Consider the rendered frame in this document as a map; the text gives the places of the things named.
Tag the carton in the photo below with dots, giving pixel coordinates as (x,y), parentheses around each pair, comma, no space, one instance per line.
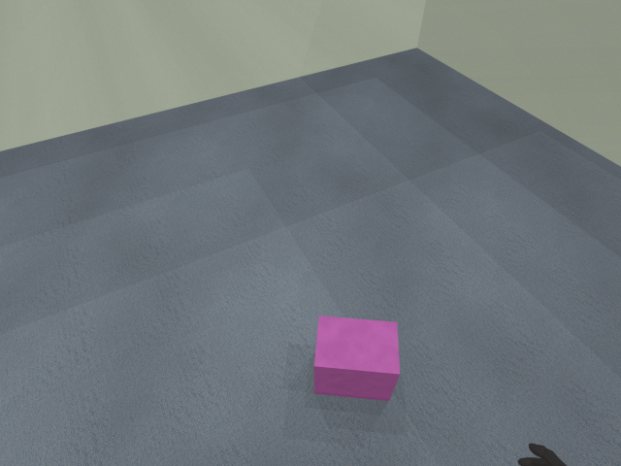
(356,358)

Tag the robot right hand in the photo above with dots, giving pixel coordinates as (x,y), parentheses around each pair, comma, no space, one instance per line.
(548,457)

